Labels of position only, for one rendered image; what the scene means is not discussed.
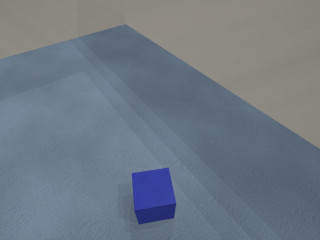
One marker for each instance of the carton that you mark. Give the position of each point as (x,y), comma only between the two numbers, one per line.
(153,195)

